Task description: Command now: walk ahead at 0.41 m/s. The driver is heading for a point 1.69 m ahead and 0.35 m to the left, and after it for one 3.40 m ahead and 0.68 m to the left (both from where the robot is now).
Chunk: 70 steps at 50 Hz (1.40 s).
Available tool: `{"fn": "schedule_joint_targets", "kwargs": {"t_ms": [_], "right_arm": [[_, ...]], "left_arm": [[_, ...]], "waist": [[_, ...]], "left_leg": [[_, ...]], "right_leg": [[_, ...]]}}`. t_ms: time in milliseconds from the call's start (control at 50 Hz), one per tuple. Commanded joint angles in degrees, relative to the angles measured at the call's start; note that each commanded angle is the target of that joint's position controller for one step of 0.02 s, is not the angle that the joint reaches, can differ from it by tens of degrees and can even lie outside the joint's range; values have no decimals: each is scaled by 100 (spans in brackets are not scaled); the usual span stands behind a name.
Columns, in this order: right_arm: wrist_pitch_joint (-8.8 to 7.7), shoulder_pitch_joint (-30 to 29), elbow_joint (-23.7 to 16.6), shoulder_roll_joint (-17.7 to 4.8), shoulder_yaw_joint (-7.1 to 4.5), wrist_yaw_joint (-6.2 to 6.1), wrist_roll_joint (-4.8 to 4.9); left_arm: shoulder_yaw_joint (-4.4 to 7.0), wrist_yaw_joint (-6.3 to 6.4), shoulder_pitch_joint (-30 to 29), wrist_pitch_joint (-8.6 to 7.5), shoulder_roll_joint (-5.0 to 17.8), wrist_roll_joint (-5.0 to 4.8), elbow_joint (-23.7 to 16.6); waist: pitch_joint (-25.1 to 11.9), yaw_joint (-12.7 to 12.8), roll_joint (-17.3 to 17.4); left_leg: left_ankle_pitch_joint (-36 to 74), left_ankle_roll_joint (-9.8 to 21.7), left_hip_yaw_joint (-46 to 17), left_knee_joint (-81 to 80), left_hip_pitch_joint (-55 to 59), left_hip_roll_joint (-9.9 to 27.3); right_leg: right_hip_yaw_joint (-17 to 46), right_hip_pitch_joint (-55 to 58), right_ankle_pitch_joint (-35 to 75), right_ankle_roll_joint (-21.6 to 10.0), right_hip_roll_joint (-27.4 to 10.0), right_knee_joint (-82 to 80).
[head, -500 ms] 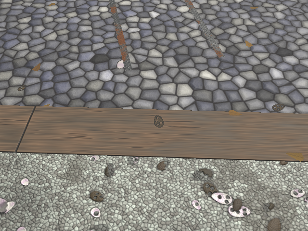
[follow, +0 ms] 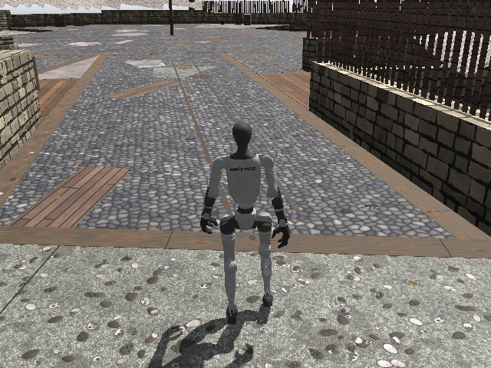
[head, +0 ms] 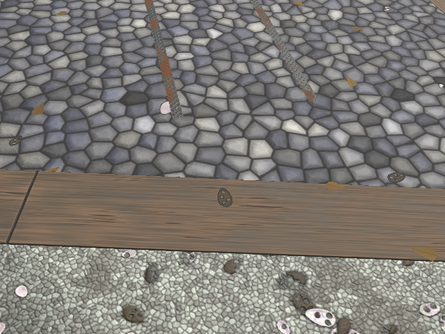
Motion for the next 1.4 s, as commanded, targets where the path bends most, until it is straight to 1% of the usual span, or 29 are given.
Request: {"fn": "schedule_joint_targets", "kwargs": {"t_ms": [20, 100, 200, 240, 280, 300, 320, 340, 360, 400, 440, 640, 660, 700, 780, 820, 840, 860, 880, 900, 920, 940, 1000, 1100, 1140, 1220, 1340, 1380, 1400], "right_arm": [[42, 428, -166, -613, -42, -74, -33], [110, 458, -297, -913, -74, -195, -51], [120, 587, -255, -1024, -166, -221, 71], [168, 422, -324, -1151, -229, -221, 41], [264, 240, -434, -1156, -236, -210, -30], [267, 250, -596, -979, -154, -197, -115], [140, 1050, -620, -5, 87, -120, -52], [-38, 577, -626, -556, -34, -87, 112], [-141, -47, -866, -894, -143, -75, 279], [-167, -497, -952, -918, -210, -163, 188], [-10, -255, -930, -681, -228, -179, 130], [49, -2312, -1678, -570, -189, -85, 39], [244, -1886, -1525, -112, 78, 169, -838], [371, -2176, -1699, -589, -45, 262, -709], [297, -2962, -1992, -721, -29, 159, -426], [208, -2640, -1943, -909, -118, 141, -288], [127, -1915, -1744, -1163, -224, 115, -181], [97, -686, -1454, -1355, -227, 116, -209], [151, 871, -1055, -1413, -263, 57, -289], [40, 1438, -701, -1286, -274, 26, -502], [-80, 527, -840, -1348, -338, -21, -380], [-72, -116, -961, -1006, -253, -81, -337], [-33, -701, -1166, -262, -29, -112, -371], [-187, -210, -1099, -362, -53, 75, -535], [-169, 22, -993, -418, -50, 208, -488], [-157, 489, -728, -554, -65, 364, -430], [21, 790, -446, -575, -116, 323, -475], [27, 555, -507, -772, -190, 331, -494], [-5, 463, -608, -758, -203, 350, -508]], "left_arm": [[46, -106, -706, -91, 174, 53, -464], [-92, -151, -1747, -68, -56, 29, -859], [-80, -263, -2212, -94, 191, -15, -1108], [30, -276, -1823, -120, 440, 0, -1051], [275, -204, -218, -83, 845, -28, -572], [383, -134, 841, -41, 1212, 40, -335], [412, -182, 1211, -25, 1492, 128, -175], [257, -200, 930, -46, 940, 89, -181], [185, -187, 353, -81, 708, 77, -253], [106, -229, -408, -163, 448, 168, -383], [44, -257, -507, -199, 253, 222, -291], [107, 18, 569, -130, 758, 111, 128], [-236, -306, 1197, -255, -235, 874, 430], [-138, -525, 1193, -298, 196, 729, 404], [-70, -413, 1388, -136, 602, 607, 432], [-9, -360, 1306, -73, 802, 601, 380], [-15, -366, 1349, -110, 731, 699, 372], [-197, -350, 2218, -196, 36, 760, 328], [-291, -482, 2242, -257, -127, 786, 258], [-109, -535, 906, -236, 215, 516, -44], [-67, -418, 486, -274, 245, 443, -148], [-42, -267, 467, -276, 298, 577, -152], [-188, -179, 457, -143, -349, 711, -198], [-166, -348, -109, 7, -242, 620, -343], [-203, -370, -588, 86, -314, 612, -507], [-143, -344, -1122, 217, -77, 571, -721], [-15, -265, -2026, 187, 78, 477, -1001], [94, -222, -1605, 91, 287, 359, -916], [188, -188, -596, 30, 557, 281, -618]], "waist": [[626, -94, 760], [849, -251, 712], [995, -101, 781], [570, 242, 894], [-477, 1058, 951], [-1245, 1377, 385], [-2222, 832, -1341], [-1767, 998, -940], [-767, 830, -724], [-136, 432, 96], [-87, 114, -124], [505, 557, -16], [334, 446, -192], [521, 443, -104], [536, 616, -112], [264, 268, -164], [-289, -5, -34], [-1890, -41, 843], [-2633, -641, 1569], [-1291, -997, 1000], [-158, -615, 867], [33, -319, 682], [45, 245, 329], [264, 204, 389], [237, 122, 399], [355, 45, 535], [384, -25, 577], [44, 386, 603], [-757, 670, 367]], "left_leg": [[1896, 677, -1201, -1113, 848, 1305], [1929, 698, -730, -1399, 133, 1159], [2416, 663, -584, -1305, 563, 1520], [4140, 537, -461, -652, 900, 1599], [5501, 299, -186, 1252, 522, 1291], [3770, 152, -84, 3041, -885, 995], [-964, -179, -304, 5119, -2828, -216], [-1466, -34, -1023, 5891, -3446, -50], [-1032, 69, -850, 6029, -3869, 238], [-132, 85, -675, 5454, -3305, 751], [81, 64, -697, 5064, -2739, 961], [2323, -269, -160, 1798, -3192, 771], [2321, -111, -347, 1856, -3213, 764], [1972, 58, -395, 1604, -3631, 759], [1362, 260, -138, 999, -3433, 495], [1600, 457, 304, 837, -2015, 107], [1871, 672, 265, 1200, -662, 30], [2498, 1600, -980, 1562, 2260, 950], [1757, 2437, -3587, 386, 3966, 2253], [807, 1728, -3792, -233, 3129, 2042], [227, 1340, -3020, -378, 1684, 1980], [357, 1308, -2511, -586, 695, 1826], [1351, 1348, -1647, -1144, -428, 1601], [2390, 1399, -710, -1307, -666, 1299], [2983, 1367, -441, -1214, -839, 1182], [3301, 1352, -498, -1055, -187, 1372], [3658, 971, -500, -723, 1014, 1554], [5099, 704, -374, -1, 421, 1269], [4796, 362, -162, 1008, -302, 839]], "right_leg": [[-25, -1716, 609, 138, -322, -489], [-308, -1032, 1388, 319, -73, -2138], [-210, -629, 1570, 51, 23, -2982], [-302, 70, 1320, -149, 235, -3036], [-443, 2156, 1233, -449, 494, -3027], [810, 3992, 823, -802, -561, -2900], [3882, 5520, -894, -1766, -1982, -3865], [4450, 5091, -1297, -1564, -1835, -4572], [3510, 4212, -833, -1308, -1692, -4658], [2155, 2564, 694, -1085, -1296, -4903], [1532, 1895, 977, -1053, -1022, -5210], [390, 1907, 1455, -859, -692, -5619], [455, 2217, 1475, -1155, -887, -5456], [535, 2806, 1608, -1223, -1130, -5378], [559, 3732, 1954, -1008, -1354, -5200], [275, 3380, 3603, -782, -1108, -4548], [-87, 2906, 4219, -451, -666, -3610], [-306, 1248, 2838, -20, 68, -1863], [-100, -391, -1323, 257, 926, -275], [737, -1390, -1702, -50, 723, 1049], [788, -1698, -1143, -224, 176, 1328], [732, -1213, -813, -332, -155, 1098], [584, -485, -158, -279, -476, 588], [149, -1072, 1379, 17, -497, -873], [-67, -800, 1951, 111, -365, -1601], [-24, -918, 2206, 82, -179, -2381], [-211, -681, 1313, -250, 110, -3212], [-451, 951, 1544, -513, 370, -3178], [-230, 2703, 2164, -846, 197, -2665]]}}
Keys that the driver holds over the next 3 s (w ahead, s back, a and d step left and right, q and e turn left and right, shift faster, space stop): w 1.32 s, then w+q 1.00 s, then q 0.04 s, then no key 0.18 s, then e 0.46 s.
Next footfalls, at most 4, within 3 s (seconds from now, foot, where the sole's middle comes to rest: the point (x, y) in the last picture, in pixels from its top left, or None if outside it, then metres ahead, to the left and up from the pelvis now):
0.28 right None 0.34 -0.14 -0.78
0.84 left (175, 296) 0.65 0.11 -0.78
1.38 right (236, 209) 0.99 -0.10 -0.78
2.10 left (148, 159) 1.34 0.26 -0.89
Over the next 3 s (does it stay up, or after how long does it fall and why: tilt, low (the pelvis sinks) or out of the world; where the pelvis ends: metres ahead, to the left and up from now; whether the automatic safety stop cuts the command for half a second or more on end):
stays up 1.52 0.31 -0.11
